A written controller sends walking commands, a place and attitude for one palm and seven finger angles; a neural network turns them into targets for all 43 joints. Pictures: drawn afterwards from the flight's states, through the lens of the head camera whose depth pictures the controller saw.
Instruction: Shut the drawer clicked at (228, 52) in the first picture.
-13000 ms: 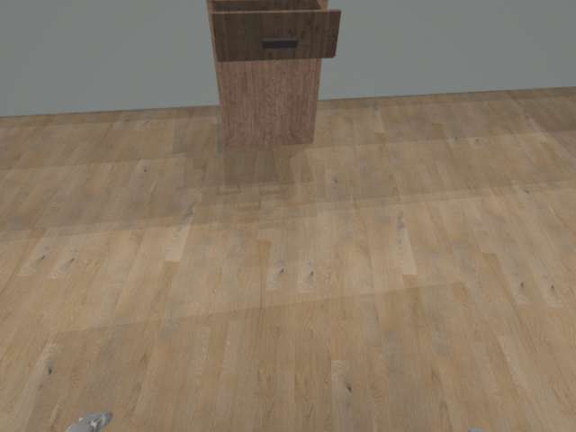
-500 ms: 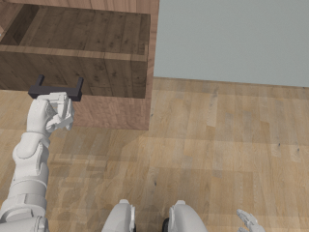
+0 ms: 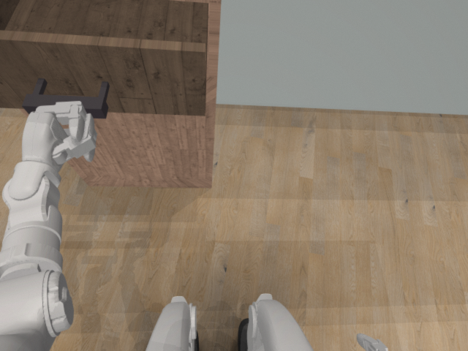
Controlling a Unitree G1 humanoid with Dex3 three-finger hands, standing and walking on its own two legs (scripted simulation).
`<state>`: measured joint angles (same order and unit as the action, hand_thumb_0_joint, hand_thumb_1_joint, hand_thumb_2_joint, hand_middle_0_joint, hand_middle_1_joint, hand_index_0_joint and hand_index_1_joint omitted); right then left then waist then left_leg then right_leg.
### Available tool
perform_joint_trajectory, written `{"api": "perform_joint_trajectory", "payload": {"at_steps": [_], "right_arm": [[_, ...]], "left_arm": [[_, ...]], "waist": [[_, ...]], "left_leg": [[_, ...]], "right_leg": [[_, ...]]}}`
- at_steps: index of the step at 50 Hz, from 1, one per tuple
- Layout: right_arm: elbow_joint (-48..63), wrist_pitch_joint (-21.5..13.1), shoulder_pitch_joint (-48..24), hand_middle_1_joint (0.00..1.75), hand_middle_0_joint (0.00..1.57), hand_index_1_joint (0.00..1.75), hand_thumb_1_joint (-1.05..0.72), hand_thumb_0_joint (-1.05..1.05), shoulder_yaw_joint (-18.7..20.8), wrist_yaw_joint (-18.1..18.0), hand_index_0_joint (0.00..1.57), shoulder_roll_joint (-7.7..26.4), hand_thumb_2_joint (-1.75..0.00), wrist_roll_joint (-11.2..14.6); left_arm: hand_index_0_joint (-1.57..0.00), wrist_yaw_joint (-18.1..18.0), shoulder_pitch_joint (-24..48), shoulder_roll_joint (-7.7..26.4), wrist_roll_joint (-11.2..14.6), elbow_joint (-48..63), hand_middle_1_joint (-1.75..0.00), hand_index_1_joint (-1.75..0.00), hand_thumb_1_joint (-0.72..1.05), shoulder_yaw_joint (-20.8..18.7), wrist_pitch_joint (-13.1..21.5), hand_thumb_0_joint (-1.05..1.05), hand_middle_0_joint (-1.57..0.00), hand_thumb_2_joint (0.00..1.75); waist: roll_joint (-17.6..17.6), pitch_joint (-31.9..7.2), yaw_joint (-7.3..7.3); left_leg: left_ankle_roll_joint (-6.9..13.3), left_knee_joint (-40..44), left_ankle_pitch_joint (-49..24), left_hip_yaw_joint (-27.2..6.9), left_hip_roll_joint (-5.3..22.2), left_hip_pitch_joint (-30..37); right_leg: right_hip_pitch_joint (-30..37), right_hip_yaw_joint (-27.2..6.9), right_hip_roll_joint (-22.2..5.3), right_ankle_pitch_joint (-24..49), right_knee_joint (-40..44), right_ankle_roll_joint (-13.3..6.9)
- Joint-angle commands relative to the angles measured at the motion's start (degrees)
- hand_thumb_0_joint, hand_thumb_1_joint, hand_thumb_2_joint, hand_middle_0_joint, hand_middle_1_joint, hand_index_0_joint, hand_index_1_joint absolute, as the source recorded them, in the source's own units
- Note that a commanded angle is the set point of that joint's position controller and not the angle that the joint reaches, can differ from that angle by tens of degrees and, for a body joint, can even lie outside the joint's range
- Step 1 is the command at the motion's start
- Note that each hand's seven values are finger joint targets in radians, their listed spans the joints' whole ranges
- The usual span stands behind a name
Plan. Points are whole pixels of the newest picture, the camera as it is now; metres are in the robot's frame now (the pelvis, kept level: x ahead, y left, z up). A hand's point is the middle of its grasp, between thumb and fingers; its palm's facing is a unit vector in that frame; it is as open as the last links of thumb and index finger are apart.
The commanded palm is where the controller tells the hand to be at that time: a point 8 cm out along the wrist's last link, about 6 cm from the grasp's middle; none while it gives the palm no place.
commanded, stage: push the drawer shut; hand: left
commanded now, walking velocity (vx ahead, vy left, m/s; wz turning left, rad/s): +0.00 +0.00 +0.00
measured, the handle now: (70, 96) +0.53 +0.28 +0.05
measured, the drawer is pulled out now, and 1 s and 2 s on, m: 0.12 0.00 0.00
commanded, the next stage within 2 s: pull the fist back off the drawer in 1.42 s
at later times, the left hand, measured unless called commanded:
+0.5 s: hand (92, 111) +0.50 +0.24 +0.04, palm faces -0.01 -1.00 -0.03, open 3.1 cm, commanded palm +0.50 +0.27 +0.05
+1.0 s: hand (100, 82) +0.56 +0.23 +0.05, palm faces +0.01 -1.00 -0.03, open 3.3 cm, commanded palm +0.56 +0.25 +0.05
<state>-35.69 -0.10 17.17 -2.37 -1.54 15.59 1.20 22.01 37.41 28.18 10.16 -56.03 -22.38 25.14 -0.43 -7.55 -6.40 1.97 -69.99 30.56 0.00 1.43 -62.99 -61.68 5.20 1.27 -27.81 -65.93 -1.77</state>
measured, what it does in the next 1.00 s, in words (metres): stands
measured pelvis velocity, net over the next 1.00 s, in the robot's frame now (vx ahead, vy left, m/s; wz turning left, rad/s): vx -0.01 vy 0.01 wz -0.04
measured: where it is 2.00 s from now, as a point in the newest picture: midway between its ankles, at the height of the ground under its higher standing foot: outside the picture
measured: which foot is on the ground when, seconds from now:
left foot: down 0.00-1.00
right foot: down 0.00-1.00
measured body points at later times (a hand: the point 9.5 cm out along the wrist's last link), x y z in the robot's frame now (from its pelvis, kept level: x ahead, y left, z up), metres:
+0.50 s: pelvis -0.01 +0.01 -0.01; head +0.15 +0.04 +0.41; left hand +0.49 +0.29 +0.05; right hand +0.02 -0.27 -0.11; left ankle +0.02 +0.10 -0.64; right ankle +0.03 -0.11 -0.64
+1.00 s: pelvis -0.01 +0.01 -0.02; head +0.18 +0.05 +0.39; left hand +0.56 +0.29 +0.05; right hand -0.03 -0.25 -0.11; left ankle +0.02 +0.10 -0.64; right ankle +0.03 -0.11 -0.64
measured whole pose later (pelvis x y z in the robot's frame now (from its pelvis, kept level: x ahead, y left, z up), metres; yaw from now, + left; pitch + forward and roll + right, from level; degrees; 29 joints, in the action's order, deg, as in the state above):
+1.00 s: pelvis -0.01 +0.01 -0.02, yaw -2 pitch +30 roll -7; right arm -35.6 3.2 21.6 -5.2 0.4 15.8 -1.7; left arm 18.2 63.0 42.4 1.1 -71.7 -26.6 20.0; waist -2.0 -6.2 -14.8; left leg 2.9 -74.6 30.8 -1.4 2.3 -74.5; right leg -71.6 6.5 2.2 -26.5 -67.4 -0.9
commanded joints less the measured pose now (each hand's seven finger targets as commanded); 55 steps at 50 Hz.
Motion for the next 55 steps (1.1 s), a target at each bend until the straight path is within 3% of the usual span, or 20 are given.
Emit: {"api": "perform_joint_trajectory", "payload": {"at_steps": [1, 5, 8, 11, 13, 18, 21, 22, 25, 26, 29, 35, 37, 38, 42, 49, 51, 52, 54, 55], "right_arm": [[3.6, -0.9, 7.5, 0.30, 0.20, 0.30, -0.90, 0.00, 3.7, -0.9, 0.20, 10.5, -0.90, -0.4], [3.1, -0.5, 8.2, 0.30, 0.20, 0.30, -0.90, 0.00, 3.5, -0.9, 0.20, 10.7, -0.90, -0.6], [2.7, -0.2, 8.5, 0.30, 0.20, 0.30, -0.90, 0.00, 3.3, -1.0, 0.20, 11.0, -0.90, -0.7], [2.7, -0.1, 9.3, 0.30, 0.20, 0.30, -0.90, 0.00, 3.1, -1.1, 0.20, 11.4, -0.90, -0.9], [2.6, 0.1, 9.3, 0.30, 0.20, 0.30, -0.90, 0.00, 3.1, -0.9, 0.20, 11.3, -0.90, -1.0], [2.3, 0.4, 10.2, 0.30, 0.20, 0.30, -0.90, 0.00, 2.7, -0.7, 0.20, 11.9, -0.90, -1.2], [2.3, 0.6, 10.9, 0.30, 0.20, 0.30, -0.90, 0.00, 2.6, -0.6, 0.20, 12.1, -0.90, -1.5], [2.2, 0.7, 10.9, 0.30, 0.20, 0.30, -0.90, 0.00, 2.7, -0.5, 0.20, 12.0, -0.90, -1.5], [1.6, 0.8, 11.8, 0.30, 0.20, 0.30, -0.90, 0.00, 2.5, -0.5, 0.20, 12.3, -0.90, -1.9], [1.6, 0.9, 12.0, 0.30, 0.20, 0.30, -0.90, 0.00, 2.5, -0.5, 0.20, 12.6, -0.90, -2.0], [1.6, 1.0, 12.3, 0.30, 0.20, 0.30, -0.90, 0.00, 2.2, -0.3, 0.20, 12.3, -0.90, -2.0], [1.4, 1.6, 14.0, 0.30, 0.20, 0.30, -0.90, 0.00, 1.8, 0.0, 0.20, 12.8, -0.90, -2.6], [1.3, 1.8, 14.2, 0.30, 0.20, 0.30, -0.90, 0.00, 1.7, 0.1, 0.20, 12.7, -0.90, -2.7], [1.3, 2.0, 14.7, 0.30, 0.20, 0.30, -0.90, 0.00, 1.6, 0.1, 0.20, 12.9, -0.90, -2.7], [1.4, 2.5, 15.5, 0.30, 0.20, 0.30, -0.90, 0.00, 1.4, 0.4, 0.20, 13.0, -0.90, -3.0], [0.9, 3.1, 17.0, 0.30, 0.20, 0.30, -0.90, 0.00, 1.4, 1.0, 0.20, 12.9, -0.90, -3.3], [0.7, 3.3, 17.7, 0.30, 0.20, 0.30, -0.90, 0.00, 1.2, 0.9, 0.20, 13.3, -0.90, -3.5], [0.8, 3.4, 17.7, 0.30, 0.20, 0.30, -0.90, 0.00, 1.1, 0.9, 0.20, 13.1, -0.90, -3.5], [0.4, 3.3, 18.0, 0.30, 0.20, 0.30, -0.90, 0.00, 0.9, 0.8, 0.20, 13.1, -0.90, -3.5], [0.1, 3.2, 18.3, 0.30, 0.20, 0.30, -0.90, 0.00, 0.9, 0.7, 0.20, 13.1, -0.90, -3.6]], "left_arm": [[-1.40, -1.1, 25.5, 17.0, 1.2, 10.6, -1.60, -1.60, 0.90, -4.5, 3.7, 0.00, -1.40, 0.90], [-1.40, -1.0, 29.6, 17.7, 0.8, 10.0, -1.60, -1.60, 0.90, -3.9, 3.8, 0.00, -1.40, 0.90], [-1.40, -1.2, 32.8, 18.7, 0.3, 7.7, -1.60, -1.60, 0.90, -3.7, 3.3, 0.00, -1.40, 0.90], [-1.40, -1.2, 33.8, 22.7, -0.2, 6.5, -1.60, -1.60, 0.90, -6.4, 3.2, 0.00, -1.40, 0.90], [-1.40, -1.0, 34.4, 21.4, -0.5, 5.9, -1.60, -1.60, 0.90, -5.1, 3.0, 0.00, -1.40, 0.90], [-1.40, -1.5, 38.4, 22.8, -1.1, 3.4, -1.60, -1.60, 0.90, -5.3, 2.3, 0.00, -1.40, 0.90], [-1.40, -2.1, 40.3, 24.2, -2.1, 4.5, -1.60, -1.60, 0.90, -5.6, 2.5, 0.00, -1.40, 0.90], [-1.40, -2.3, 41.4, 22.2, -2.1, 4.4, -1.60, -1.60, 0.90, -4.0, 2.3, 0.00, -1.40, 0.90], [-1.40, -3.3, 44.7, 22.1, -2.6, 2.4, -1.60, -1.60, 0.90, -3.7, 1.9, 0.00, -1.40, 0.90], [-1.40, -3.7, 44.9, 25.4, -3.1, 2.4, -1.60, -1.60, 0.90, -5.9, 2.0, 0.00, -1.40, 0.90], [-1.40, -3.7, 47.0, 24.6, -4.0, 0.8, -1.60, -1.60, 0.90, -4.3, 1.4, 0.00, -1.40, 0.90], [-1.40, -4.1, 49.5, 28.4, -5.3, -0.6, -1.60, -1.60, 0.90, -6.3, 0.8, 0.00, -1.40, 0.90], [-1.40, -4.0, 51.5, 27.3, -5.6, -0.8, -1.60, -1.60, 0.90, -4.9, 0.3, 0.00, -1.40, 0.90], [-1.40, -4.2, 50.8, 29.4, -6.0, -1.9, -1.60, -1.60, 0.90, -6.4, 0.0, 0.00, -1.40, 0.90], [-1.40, -4.2, 53.0, 30.7, -6.5, -1.0, -1.60, -1.60, 0.90, -6.6, -0.3, 0.00, -1.40, 0.90], [-1.40, -4.9, 55.1, 29.7, -7.5, -2.0, -1.60, -1.60, 0.90, -5.7, -1.2, 0.00, -1.40, 0.90], [-1.40, -5.4, 56.7, 33.2, -8.1, -1.8, -1.60, -1.60, 0.90, -7.8, -1.2, 0.00, -1.40, 0.90], [-1.40, -5.5, 57.1, 32.7, -8.4, -2.5, -1.60, -1.60, 0.90, -7.0, -1.4, 0.00, -1.40, 0.90], [-1.40, -5.4, 59.4, 31.2, -8.7, -4.0, -1.60, -1.60, 0.90, -5.4, -1.9, 0.00, -1.40, 0.90], [-1.40, -5.6, 61.2, 31.2, -8.7, -4.0, -1.60, -1.60, 0.90, -5.2, -1.8, 0.00, -1.40, 0.90]], "waist": [[-7.0, -27.0, -1.32], [-9.0, -26.8, -2.42], [-7.8, -25.8, -3.61], [-8.0, -28.0, -3.32], [-10.6, -28.1, -3.51], [-9.8, -26.9, -5.08], [-13.5, -30.2, -4.44], [-13.4, -29.5, -5.43], [-10.7, -27.5, -7.20], [-11.1, -29.1, -6.48], [-12.1, -28.5, -7.43], [-14.2, -31.2, -7.82], [-15.0, -30.4, -8.71], [-15.1, -30.0, -8.17], [-16.3, -32.0, -8.63], [-17.9, -31.7, -9.78], [-17.7, -32.3, -9.95], [-18.3, -32.0, -10.08], [-16.1, -29.8, -11.83], [-17.0, -29.3, -12.34]], "left_leg": [[-0.1, 8.2, -18.5, -3.8, 0.0, 18.2], [-0.1, 7.9, -18.7, -4.3, 0.1, 18.6], [0.2, 7.3, -16.3, -4.2, 0.1, 16.1], [0.3, 6.7, -17.2, -4.1, 0.1, 15.4], [0.0, 6.7, -17.5, -4.4, 0.2, 17.1], [0.2, 6.2, -16.4, -5.1, 0.5, 16.0], [-0.3, 6.4, -19.0, -5.9, 0.6, 19.4], [-0.3, 6.3, -18.6, -6.2, 0.7, 20.0], [0.1, 5.9, -17.4, -6.6, 0.8, 18.1], [0.1, 5.6, -17.6, -6.4, 0.8, 17.5], [0.1, 5.3, -16.9, -6.3, 0.7, 16.3], [-0.1, 4.4, -20.5, -7.2, 1.1, 18.1], [-0.1, 4.3, -20.4, -7.3, 1.2, 18.3], [-0.2, 4.5, -20.3, -7.3, 1.3, 17.8], [-0.3, 4.0, -22.8, -7.7, 1.5, 19.0], [-0.5, 3.7, -24.9, -8.1, 1.8, 20.5], [-0.4, 3.4, -25.6, -8.4, 1.9, 20.2], [-0.4, 3.4, -25.4, -8.4, 1.9, 19.9], [0.0, 3.0, -22.7, -8.3, 1.9, 17.4], [0.0, 3.0, -22.6, -8.6, 1.8, 17.6]], "right_leg": [[12.3, -4.4, 0.9, 12.9, 7.6, 0.2], [10.5, -4.0, 0.9, 12.3, 7.3, 0.0], [10.2, -4.5, 1.0, 10.7, 7.8, 0.4], [11.4, -4.7, 1.1, 11.6, 7.2, 0.3], [9.3, -4.3, 1.1, 11.1, 7.2, 0.2], [7.1, -4.0, 1.3, 9.7, 7.0, 0.3], [5.8, -3.4, 1.3, 10.4, 6.1, -0.1], [4.4, -3.2, 1.3, 10.0, 6.4, 0.1], [3.2, -3.0, 1.4, 9.3, 6.5, 0.2], [4.5, -3.3, 1.4, 9.5, 6.4, 0.3], [4.1, -3.3, 1.4, 9.1, 6.4, 0.3], [2.7, -2.6, 1.7, 10.6, 5.3, 0.0], [1.4, -2.5, 1.7, 10.5, 5.5, 0.2], [1.7, -2.4, 1.7, 10.3, 5.4, 0.1], [1.4, -2.3, 1.8, 11.6, 5.1, 0.1], [-0.3, -2.0, 2.0, 12.6, 5.4, 0.1], [-0.1, -1.9, 2.0, 13.0, 5.0, 0.1], [-0.5, -1.8, 2.0, 12.7, 5.0, 0.1], [-1.3, -1.8, 2.1, 11.5, 5.2, 0.4], [-2.3, -1.7, 2.1, 11.4, 5.1, 0.3]]}}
